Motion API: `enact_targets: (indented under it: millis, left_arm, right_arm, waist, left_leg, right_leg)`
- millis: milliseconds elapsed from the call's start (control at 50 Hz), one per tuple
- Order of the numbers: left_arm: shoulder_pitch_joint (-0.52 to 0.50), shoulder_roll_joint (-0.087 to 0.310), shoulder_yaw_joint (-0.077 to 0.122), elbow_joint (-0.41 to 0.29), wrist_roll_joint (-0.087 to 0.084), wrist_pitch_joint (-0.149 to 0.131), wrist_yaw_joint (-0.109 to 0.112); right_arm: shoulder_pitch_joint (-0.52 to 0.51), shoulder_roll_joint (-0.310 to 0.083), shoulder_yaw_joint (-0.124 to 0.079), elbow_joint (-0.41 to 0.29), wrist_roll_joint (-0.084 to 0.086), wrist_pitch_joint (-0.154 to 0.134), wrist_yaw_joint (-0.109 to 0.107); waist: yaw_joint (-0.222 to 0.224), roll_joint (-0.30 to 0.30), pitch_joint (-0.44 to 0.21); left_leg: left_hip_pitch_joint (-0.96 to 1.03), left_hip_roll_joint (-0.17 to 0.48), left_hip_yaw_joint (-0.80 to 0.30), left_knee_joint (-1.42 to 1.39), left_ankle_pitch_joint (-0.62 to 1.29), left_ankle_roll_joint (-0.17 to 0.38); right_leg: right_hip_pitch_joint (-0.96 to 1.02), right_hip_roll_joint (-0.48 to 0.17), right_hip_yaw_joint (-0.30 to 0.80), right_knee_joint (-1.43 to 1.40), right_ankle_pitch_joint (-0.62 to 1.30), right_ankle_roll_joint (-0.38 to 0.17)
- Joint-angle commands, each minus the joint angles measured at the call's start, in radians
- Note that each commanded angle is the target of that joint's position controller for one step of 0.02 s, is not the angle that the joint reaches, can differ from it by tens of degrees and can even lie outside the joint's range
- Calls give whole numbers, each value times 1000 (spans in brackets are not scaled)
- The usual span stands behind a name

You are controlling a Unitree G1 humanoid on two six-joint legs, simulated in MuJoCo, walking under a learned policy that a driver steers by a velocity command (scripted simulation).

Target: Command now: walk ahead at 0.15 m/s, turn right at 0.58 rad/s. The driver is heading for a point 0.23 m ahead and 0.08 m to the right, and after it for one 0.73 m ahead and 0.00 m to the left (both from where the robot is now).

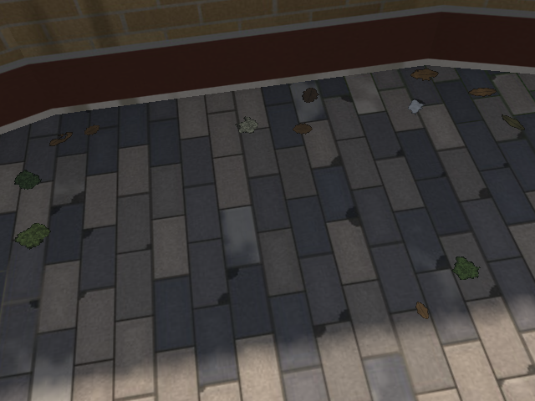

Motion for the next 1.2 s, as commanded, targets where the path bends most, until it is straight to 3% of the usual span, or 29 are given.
enact_targets:
  millis: [20,80,160,200,240,280,300,320,340,360,380,400,420,460,500,540,600,620,640,660,680,700,760,960,1180,1200]
  left_arm:
    - [-11,171,43,-78,-3,-8,20]
    - [-8,172,42,-86,-17,18,40]
    - [-2,173,39,-95,-13,44,53]
    - [-2,170,38,-101,-11,52,53]
    - [-14,155,29,-111,-11,56,53]
    - [-37,131,15,-122,-16,58,57]
    - [3,91,2,-126,-2,55,59]
    - [100,57,-8,-122,14,49,58]
    - [82,114,4,-136,8,41,58]
    - [67,184,23,-121,1,41,58]
    - [44,189,30,-107,-6,50,60]
    - [38,169,28,-94,-9,64,62]
    - [33,147,22,-95,-9,73,62]
    - [33,84,1,-92,-13,77,55]
    - [4,45,-17,-95,-10,73,50]
    - [-15,59,-16,-92,-14,71,45]
    - [27,73,-10,-58,-6,69,39]
    - [20,107,-7,-67,8,68,41]
    - [26,171,4,-77,20,71,49]
    - [-10,132,-8,-55,26,67,37]
    - [-52,68,-23,-73,26,56,26]
    - [-38,59,-26,-58,33,48,24]
    - [1,82,-25,-32,20,24,28]
    - [42,57,-32,25,9,15,35]
    - [69,48,-36,111,4,15,39]
    - [89,45,-36,127,3,17,40]
  right_arm:
    - [110,-68,-19,-34,-11,20,-13]
    - [44,-67,-14,-57,-7,30,-11]
    - [-43,-75,-12,-90,2,34,-1]
    - [-55,-83,-14,-99,4,26,5]
    - [-24,-93,-16,-95,5,15,14]
    - [34,-92,-18,-83,0,-1,23]
    - [51,-137,-26,-89,-18,-5,21]
    - [25,-199,-35,-106,-36,5,14]
    - [85,-154,-26,-82,-45,12,16]
    - [88,-132,-20,-91,-26,11,20]
    - [78,-120,-19,-91,-14,14,19]
    - [57,-109,-13,-95,-5,19,19]
    - [34,-103,-9,-95,0,26,18]
    - [2,-91,-2,-91,-5,41,18]
    - [13,-94,-4,-82,-5,52,17]
    - [52,-115,-9,-68,-1,59,16]
    - [72,-104,2,-50,13,58,19]
    - [101,-91,9,-41,8,49,23]
    - [115,-61,20,-48,-18,37,32]
    - [112,-17,30,-49,-19,32,32]
    - [71,-56,24,-38,-25,33,29]
    - [51,-64,20,-33,-23,35,27]
    - [77,-71,16,-8,-13,44,14]
    - [102,-63,12,82,-3,49,4]
    - [113,-64,11,164,2,62,-11]
    - [128,-53,13,178,2,64,-11]
  waist:
    - [-53,-64,-220]
    - [-30,-99,-235]
    - [2,-137,-204]
    - [5,-157,-192]
    - [-3,-176,-202]
    - [-47,-173,-201]
    - [-30,-96,-232]
    - [44,151,-240]
    - [12,274,-254]
    - [-14,179,-241]
    - [-19,113,-226]
    - [-15,87,-205]
    - [-6,87,-192]
    - [13,124,-184]
    - [-11,172,-197]
    - [-39,197,-206]
    - [-10,164,-179]
    - [-21,117,-184]
    - [-53,-40,-200]
    - [-81,-197,-185]
    - [-58,-148,-132]
    - [-45,-135,-109]
    - [-44,-112,-60]
    - [-34,-34,-80]
    - [-32,-26,-79]
    - [-31,-37,-98]
  left_leg:
    - [30,-13,-5,-112,88,-23]
    - [28,-35,-19,-249,194,-39]
    - [46,-67,-41,-394,215,-43]
    - [69,-87,-48,-453,174,-36]
    - [119,-90,-38,-531,159,-19]
    - [275,-73,-19,-751,360,22]
    - [407,57,-120,-770,561,72]
    - [533,244,-309,-738,931,200]
    - [541,365,-502,-777,951,366]
    - [542,336,-470,-773,881,379]
    - [537,275,-370,-752,826,332]
    - [511,229,-299,-750,783,295]
    - [478,207,-262,-760,738,278]
    - [414,131,-154,-780,685,245]
    - [412,109,-119,-782,663,243]
    - [435,130,-146,-779,611,257]
    - [364,108,-141,-762,431,207]
    - [294,94,-132,-754,328,148]
    - [229,24,-50,-664,209,88]
    - [319,-31,26,-689,109,39]
    - [364,-30,23,-686,171,11]
    - [370,-34,27,-683,210,8]
    - [374,-25,13,-686,265,19]
    - [408,-22,12,-685,342,11]
    - [426,-24,16,-684,370,18]
    - [430,-41,36,-676,283,19]
  right_leg:
    - [124,-261,227,-92,638,-186]
    - [136,-234,242,-75,483,-143]
    - [139,-223,321,-57,255,-115]
    - [155,-224,371,-24,243,-112]
    - [189,-230,401,24,289,-99]
    - [165,-186,397,89,255,-47]
    - [99,-133,353,176,101,2]
    - [-56,9,212,351,-368,63]
    - [-174,27,157,522,-595,119]
    - [-206,-1,172,677,-565,144]
    - [-231,-8,167,745,-507,161]
    - [-231,-16,166,761,-470,176]
    - [-209,-30,166,739,-431,186]
    - [-109,-46,86,578,-379,197]
    - [-18,-70,30,385,-352,200]
    - [42,-78,16,244,-286,191]
    - [206,-69,-7,-71,-48,134]
    - [290,-128,63,-73,27,101]
    - [335,-251,183,-47,170,47]
    - [158,-281,206,-72,-1,-13]
    - [96,-232,181,-93,-151,4]
    - [78,-200,158,-95,-206,35]
    - [55,-171,132,-76,-147,68]
    - [101,-146,102,-37,-19,67]
    - [118,-124,69,-30,34,76]
    - [127,-118,66,-46,-69,71]
Velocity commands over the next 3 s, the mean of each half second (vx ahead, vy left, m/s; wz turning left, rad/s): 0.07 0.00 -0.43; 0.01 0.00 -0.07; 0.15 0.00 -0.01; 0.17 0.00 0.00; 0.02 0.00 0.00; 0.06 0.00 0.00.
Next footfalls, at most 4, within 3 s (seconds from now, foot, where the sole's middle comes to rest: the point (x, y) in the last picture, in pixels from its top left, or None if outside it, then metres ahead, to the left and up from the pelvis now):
0.30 left None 0.21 0.15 -0.77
0.62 right None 0.10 -0.10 -0.77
1.84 right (351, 388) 0.43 -0.13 -0.77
2.12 left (249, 392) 0.42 0.11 -0.77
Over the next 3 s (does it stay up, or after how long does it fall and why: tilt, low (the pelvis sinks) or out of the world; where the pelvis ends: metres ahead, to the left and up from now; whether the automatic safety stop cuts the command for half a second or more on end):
stays up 0.42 -0.01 0.00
